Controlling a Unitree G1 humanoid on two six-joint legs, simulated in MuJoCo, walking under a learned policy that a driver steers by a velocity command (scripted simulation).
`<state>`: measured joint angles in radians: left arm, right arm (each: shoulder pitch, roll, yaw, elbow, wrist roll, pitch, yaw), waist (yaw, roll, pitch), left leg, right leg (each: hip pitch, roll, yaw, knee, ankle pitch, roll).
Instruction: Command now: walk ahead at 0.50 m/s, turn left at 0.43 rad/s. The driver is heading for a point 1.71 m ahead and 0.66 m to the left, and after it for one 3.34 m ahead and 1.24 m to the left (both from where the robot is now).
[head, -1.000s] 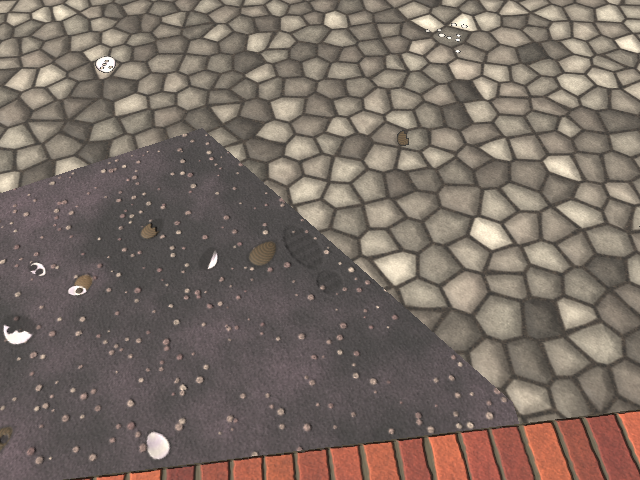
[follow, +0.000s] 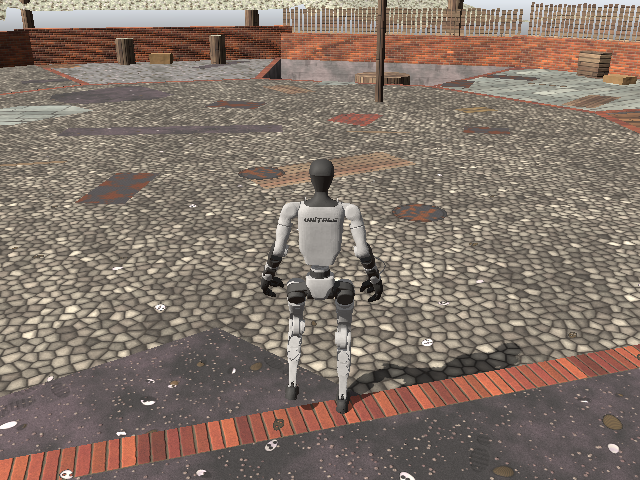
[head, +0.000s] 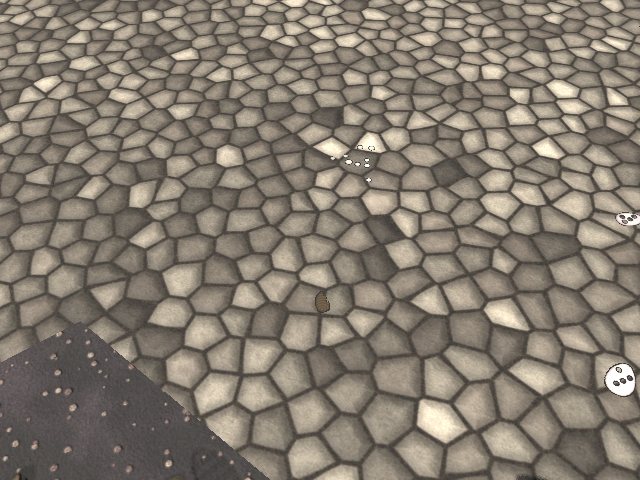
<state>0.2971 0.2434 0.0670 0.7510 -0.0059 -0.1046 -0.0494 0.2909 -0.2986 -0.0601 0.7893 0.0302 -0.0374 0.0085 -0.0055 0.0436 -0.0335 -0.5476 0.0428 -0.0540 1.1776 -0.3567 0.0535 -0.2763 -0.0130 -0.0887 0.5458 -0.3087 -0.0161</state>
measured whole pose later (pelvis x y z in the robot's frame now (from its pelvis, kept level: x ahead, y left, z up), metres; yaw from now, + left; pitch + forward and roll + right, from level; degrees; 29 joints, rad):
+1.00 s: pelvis +0.54 +0.12 -0.11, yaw +35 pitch +1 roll -1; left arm 0.33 0.24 0.07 0.76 0.01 -0.10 0.01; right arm 0.18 -0.31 -0.09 0.69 0.02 0.00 0.01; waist 0.05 0.05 0.01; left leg -0.65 0.05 -0.07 1.02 -0.23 0.00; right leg -0.16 0.00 -0.10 0.35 -0.21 -0.03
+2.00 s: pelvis +0.99 +0.43 -0.12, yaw +22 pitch +2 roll +0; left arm 0.30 0.28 0.06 0.72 -0.01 -0.06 -0.02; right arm 0.13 -0.30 -0.05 0.74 -0.01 -0.10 0.00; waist 0.03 0.02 0.05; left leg -0.61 0.09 -0.08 1.01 -0.27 -0.03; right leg -0.24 0.12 0.06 0.37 -0.15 -0.11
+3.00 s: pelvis +1.51 +0.52 -0.11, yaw +3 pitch +1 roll -1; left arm 0.29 0.26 0.06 0.74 0.02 -0.08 -0.02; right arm 0.22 -0.32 -0.06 0.83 0.03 -0.05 0.01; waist 0.02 0.05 0.03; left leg -0.62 0.11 -0.06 1.08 -0.24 -0.01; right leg -0.16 0.04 -0.10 0.32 -0.18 -0.06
